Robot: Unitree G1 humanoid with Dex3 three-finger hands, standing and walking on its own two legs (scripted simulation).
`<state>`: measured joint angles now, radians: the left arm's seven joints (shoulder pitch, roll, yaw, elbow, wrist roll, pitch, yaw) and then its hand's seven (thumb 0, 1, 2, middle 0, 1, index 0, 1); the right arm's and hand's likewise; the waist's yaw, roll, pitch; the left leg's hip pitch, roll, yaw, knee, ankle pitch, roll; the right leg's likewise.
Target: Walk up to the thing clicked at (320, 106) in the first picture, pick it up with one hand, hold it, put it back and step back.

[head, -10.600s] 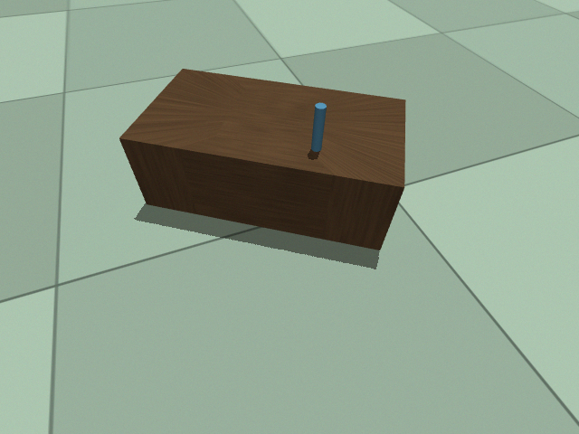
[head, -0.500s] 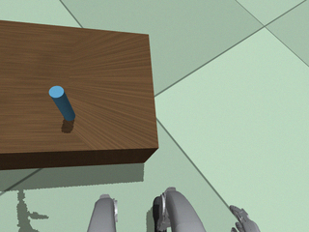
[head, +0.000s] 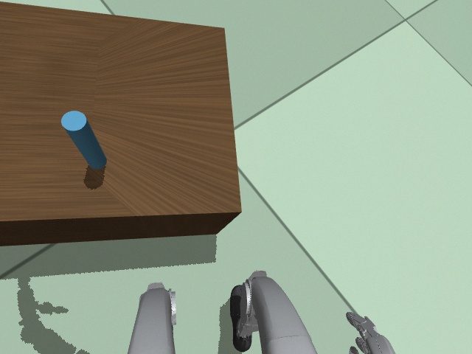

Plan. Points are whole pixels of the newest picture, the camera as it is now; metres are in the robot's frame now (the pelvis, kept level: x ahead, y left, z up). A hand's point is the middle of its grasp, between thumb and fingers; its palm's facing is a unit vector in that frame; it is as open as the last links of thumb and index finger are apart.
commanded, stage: approach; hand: left
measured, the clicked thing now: (87, 143) +0.51 +0.25 -0.18
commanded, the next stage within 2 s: close in in 0.44 s
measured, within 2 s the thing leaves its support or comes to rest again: neither
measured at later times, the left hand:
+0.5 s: hand (35, 163) +0.46 +0.34 -0.17, palm faces +0.22 -0.97 +0.03, open 17.6 cm
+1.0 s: hand (64, 172) +0.46 +0.30 -0.23, palm faces +0.22 -0.97 -0.04, open 17.5 cm
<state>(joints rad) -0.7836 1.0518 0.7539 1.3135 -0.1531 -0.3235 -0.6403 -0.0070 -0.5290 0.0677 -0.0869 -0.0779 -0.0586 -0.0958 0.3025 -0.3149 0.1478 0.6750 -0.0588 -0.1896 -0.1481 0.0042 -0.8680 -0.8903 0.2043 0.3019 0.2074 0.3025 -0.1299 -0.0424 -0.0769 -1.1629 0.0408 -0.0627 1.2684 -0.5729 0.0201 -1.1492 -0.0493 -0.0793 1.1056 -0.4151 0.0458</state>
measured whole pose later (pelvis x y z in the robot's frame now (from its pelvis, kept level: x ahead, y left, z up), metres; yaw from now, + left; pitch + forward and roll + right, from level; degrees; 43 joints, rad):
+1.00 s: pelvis -0.09 -0.02 -0.27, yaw -1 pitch +33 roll -7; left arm -1.14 0.87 0.50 1.24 -0.08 -0.42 -0.32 -0.01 -0.58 0.01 -0.06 -0.10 -0.09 -0.06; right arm 0.19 -0.31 0.16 0.63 -0.08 -0.01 0.02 0.00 -0.88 -0.88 0.20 0.30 0.21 0.30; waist -0.20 -0.04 -0.05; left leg -2.13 -0.02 -0.12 2.22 -0.67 -0.01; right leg -2.14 -0.08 -0.04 2.07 -0.51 0.04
